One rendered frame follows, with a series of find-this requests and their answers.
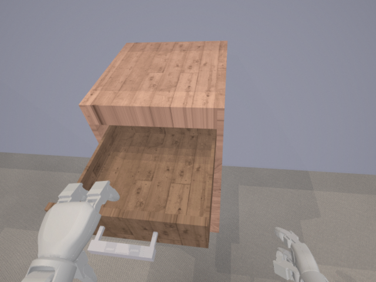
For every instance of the drawer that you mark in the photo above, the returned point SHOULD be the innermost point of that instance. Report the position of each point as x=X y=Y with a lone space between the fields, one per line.
x=164 y=177

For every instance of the handle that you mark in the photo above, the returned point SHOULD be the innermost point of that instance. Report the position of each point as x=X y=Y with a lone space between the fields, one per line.
x=129 y=251

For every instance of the cabinet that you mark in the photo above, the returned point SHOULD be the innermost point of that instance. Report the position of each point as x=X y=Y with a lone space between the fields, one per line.
x=164 y=84

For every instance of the robot right hand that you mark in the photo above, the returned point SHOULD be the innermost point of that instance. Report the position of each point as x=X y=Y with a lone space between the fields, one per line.
x=290 y=265

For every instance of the robot left forearm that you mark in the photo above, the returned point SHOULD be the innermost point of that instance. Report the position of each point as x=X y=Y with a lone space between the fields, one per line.
x=50 y=269

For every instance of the robot left hand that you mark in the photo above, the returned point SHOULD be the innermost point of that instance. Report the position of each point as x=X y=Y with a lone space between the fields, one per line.
x=70 y=223

